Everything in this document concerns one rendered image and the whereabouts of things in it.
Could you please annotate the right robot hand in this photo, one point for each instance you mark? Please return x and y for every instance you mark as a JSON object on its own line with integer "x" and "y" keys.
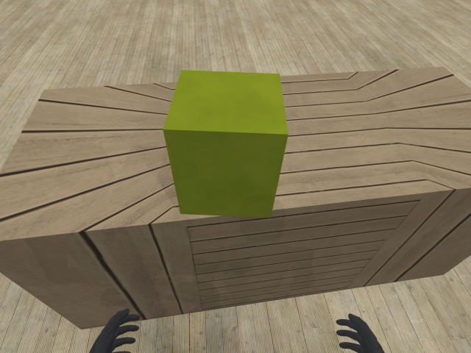
{"x": 364, "y": 335}

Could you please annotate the left robot hand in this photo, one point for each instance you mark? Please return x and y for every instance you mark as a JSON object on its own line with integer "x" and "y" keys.
{"x": 106, "y": 341}

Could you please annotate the pedestal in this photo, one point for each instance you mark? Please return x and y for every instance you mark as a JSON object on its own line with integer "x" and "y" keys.
{"x": 374, "y": 188}

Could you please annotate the carton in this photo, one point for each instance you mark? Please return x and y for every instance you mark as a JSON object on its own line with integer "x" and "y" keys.
{"x": 226, "y": 135}

